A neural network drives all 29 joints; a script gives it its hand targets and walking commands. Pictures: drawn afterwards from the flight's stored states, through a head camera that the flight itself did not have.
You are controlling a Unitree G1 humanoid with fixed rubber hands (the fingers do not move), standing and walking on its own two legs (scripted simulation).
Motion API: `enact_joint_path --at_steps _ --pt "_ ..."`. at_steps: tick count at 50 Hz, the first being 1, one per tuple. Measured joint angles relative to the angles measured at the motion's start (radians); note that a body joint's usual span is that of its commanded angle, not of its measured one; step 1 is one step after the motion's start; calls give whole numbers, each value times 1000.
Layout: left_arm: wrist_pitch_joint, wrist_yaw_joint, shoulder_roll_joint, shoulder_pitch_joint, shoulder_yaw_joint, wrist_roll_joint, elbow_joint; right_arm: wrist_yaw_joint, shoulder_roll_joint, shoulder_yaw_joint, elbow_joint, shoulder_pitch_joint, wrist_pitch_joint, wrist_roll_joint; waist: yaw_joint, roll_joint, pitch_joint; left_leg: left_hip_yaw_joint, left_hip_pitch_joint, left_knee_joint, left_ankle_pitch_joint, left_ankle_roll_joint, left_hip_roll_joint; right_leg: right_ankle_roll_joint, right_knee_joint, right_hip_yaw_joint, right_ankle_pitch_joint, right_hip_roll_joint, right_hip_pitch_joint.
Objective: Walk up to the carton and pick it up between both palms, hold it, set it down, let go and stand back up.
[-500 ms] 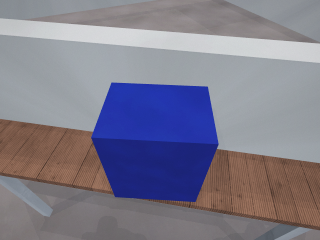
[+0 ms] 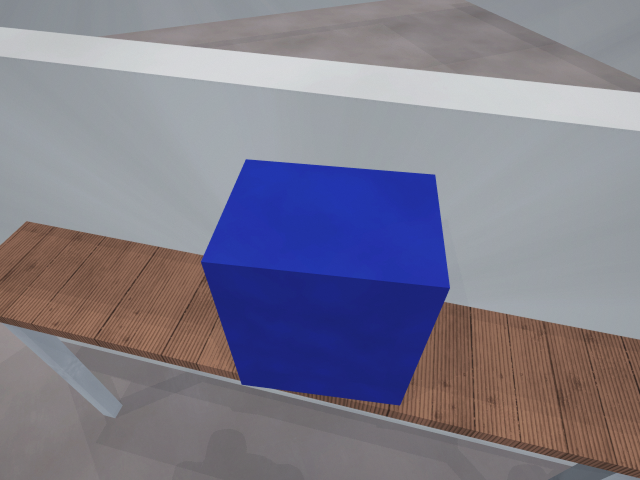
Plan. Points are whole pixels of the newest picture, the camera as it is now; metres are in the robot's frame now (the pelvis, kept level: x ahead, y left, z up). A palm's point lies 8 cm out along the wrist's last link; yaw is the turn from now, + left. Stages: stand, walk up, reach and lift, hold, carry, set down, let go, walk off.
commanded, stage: walk up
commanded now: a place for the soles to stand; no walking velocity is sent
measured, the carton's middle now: (328, 290) +0.38 +0.01 +0.03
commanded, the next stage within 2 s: reach and lift in 0.18 s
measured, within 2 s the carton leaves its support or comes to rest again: neither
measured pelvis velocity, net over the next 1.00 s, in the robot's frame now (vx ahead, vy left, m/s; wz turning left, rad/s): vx -0.04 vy -0.01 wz -0.03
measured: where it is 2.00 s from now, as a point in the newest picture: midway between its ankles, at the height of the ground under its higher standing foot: outside the picture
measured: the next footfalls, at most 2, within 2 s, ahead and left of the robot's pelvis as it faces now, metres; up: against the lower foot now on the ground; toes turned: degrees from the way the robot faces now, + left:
none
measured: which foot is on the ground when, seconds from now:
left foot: down 0.00-1.00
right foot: down 0.00-1.00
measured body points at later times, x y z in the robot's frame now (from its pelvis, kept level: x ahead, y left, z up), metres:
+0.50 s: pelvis -0.04 +0.00 -0.03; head +0.00 +0.02 +0.41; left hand +0.17 +0.24 -0.12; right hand +0.16 -0.23 -0.13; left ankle -0.04 +0.12 -0.74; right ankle +0.00 -0.10 -0.74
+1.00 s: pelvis -0.04 -0.01 -0.01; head +0.01 -0.01 +0.44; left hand +0.17 +0.23 -0.09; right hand +0.12 -0.23 -0.11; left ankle -0.04 +0.12 -0.74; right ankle +0.00 -0.10 -0.74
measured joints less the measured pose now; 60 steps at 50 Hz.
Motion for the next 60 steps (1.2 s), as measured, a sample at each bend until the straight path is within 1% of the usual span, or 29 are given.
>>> enact_joint_path --at_steps 5,10,11,12,13,14,15,16,18,20,21,22,23,24,25,27,28,30,32,34,36,39,41,43,45,47,51,55,60 --pt "6 2 4 8 1 3 0 -3 -1 1 -12 -18 2 1 -4 4 0 -19 -10 13 -3 -5 4 -3 -11 -18 3 4 8" --pt "5 -2 4 13 0 1 0 -2 -5 0 -20 -31 -2 5 -1 3 2 -34 -19 16 1 -5 0 -3 -16 -31 6 1 8" --pt "30 -6 6 14 3 -6 -18 4 -2 -14 -18 -39 2 -8 -1 0 -4 -32 -35 24 -1 -6 0 -1 -1 -29 -4 0 -10" --pt "111 -14 17 3 12 -25 -64 17 8 -57 -10 -78 24 -40 -9 -10 -9 -19 -84 65 -13 -12 4 -1 53 -16 -30 -1 -63" --pt "209 -17 35 -24 13 -41 -113 33 16 -98 -18 -133 64 -67 -23 -22 3 -1 -133 116 -24 -13 11 -2 115 -5 -49 -4 -116" --pt "308 -18 55 -59 14 -52 -169 49 20 -121 -50 -188 113 -81 -32 -36 22 11 -176 171 -43 -19 13 -8 178 6 -58 -8 -165" --pt "400 -19 72 -94 23 -59 -235 64 19 -130 -100 -234 160 -78 -32 -44 37 23 -215 217 -53 -21 18 -14 235 15 -78 -8 -210" --pt "477 -18 87 -126 35 -60 -311 76 14 -129 -155 -275 200 -65 -24 -53 45 35 -252 263 -67 -22 24 -19 283 26 -96 -6 -252" --pt "587 -16 104 -185 67 -39 -465 91 -4 -104 -242 -353 254 -8 -1 -73 41 62 -312 333 -101 -21 32 -20 353 54 -93 -3 -327" --pt "656 -21 102 -242 97 3 -595 91 -33 -54 -290 -428 278 60 8 -74 43 71 -340 375 -118 -15 44 -21 389 64 -116 7 -357" --pt "683 -27 95 -262 110 28 -650 87 -46 -28 -300 -462 284 89 7 -69 48 71 -338 385 -123 -20 50 -21 392 65 -119 13 -353" --pt "706 -35 85 -276 119 48 -695 81 -56 -5 -304 -489 290 114 7 -62 56 71 -325 387 -125 -20 56 -27 384 66 -113 20 -337" --pt "729 -48 73 -280 127 63 -732 72 -64 18 -314 -503 297 139 7 -54 64 71 -301 373 -100 -21 62 -23 366 66 -106 28 -311" --pt "751 -63 60 -268 132 73 -774 61 -70 36 -334 -501 305 161 6 -45 66 71 -273 351 -64 -28 67 -20 340 67 -95 36 -281" --pt "773 -79 48 -242 134 79 -815 48 -70 50 -359 -484 310 179 2 -42 64 73 -244 327 -68 -29 68 -20 309 69 -85 40 -251" --pt "807 -100 30 -173 126 92 -876 30 -64 59 -411 -427 318 182 -6 -46 52 76 -185 261 -78 -24 61 -18 244 73 -61 38 -195" --pt "816 -103 25 -138 114 98 -894 24 -59 55 -436 -391 322 175 -3 -49 46 80 -163 229 -70 -21 57 -18 216 76 -49 37 -176" --pt "813 -97 14 -76 94 101 -904 22 -57 46 -486 -318 328 151 7 -49 41 83 -142 185 -50 -18 52 -16 177 79 -31 36 -156" --pt "783 -83 9 -31 81 98 -891 34 -51 24 -521 -263 324 118 18 -42 55 85 -140 169 -39 -16 54 -15 155 80 -18 39 -152" --pt "727 -65 12 1 74 89 -869 57 -37 -12 -535 -231 303 77 23 -28 77 85 -158 178 -39 -13 59 -14 154 80 -11 44 -165" --pt "648 -49 12 14 90 78 -845 73 -19 -51 -550 -206 264 32 26 -9 95 84 -193 210 -50 -11 68 -14 174 79 -15 50 -195" --pt "550 -25 35 -1 102 51 -815 76 5 -89 -561 -191 199 0 25 11 107 79 -246 257 -66 -15 72 -19 221 76 -33 50 -247" --pt "514 -17 58 -20 99 18 -820 65 20 -99 -570 -192 170 -2 20 14 109 79 -264 272 -71 -22 69 -22 248 77 -45 46 -270" --pt "493 -16 83 -42 90 -17 -841 46 35 -96 -591 -192 148 1 15 4 108 83 -261 265 -67 -19 62 -25 258 82 -51 41 -275" --pt "481 -18 98 -62 85 -43 -864 31 45 -83 -604 -194 130 12 7 -9 101 85 -244 238 -55 -26 55 -26 248 86 -48 35 -265" --pt "475 -21 104 -80 81 -58 -875 21 44 -63 -607 -196 118 30 -2 -21 92 86 -211 195 -37 -24 48 -26 216 87 -37 32 -237" --pt "464 -35 82 -83 87 -53 -865 14 23 -31 -598 -173 93 56 -12 -34 75 84 -111 93 3 -25 43 -23 113 85 -1 35 -133" --pt "440 -36 48 -43 93 -29 -827 20 4 -27 -601 -113 78 62 5 -46 50 86 -24 3 35 -24 43 -20 16 87 34 42 -41" --pt "363 -19 24 20 112 2 -773 43 19 -66 -612 -65 64 50 26 -63 42 86 19 -40 50 -21 41 -18 -27 88 49 43 2"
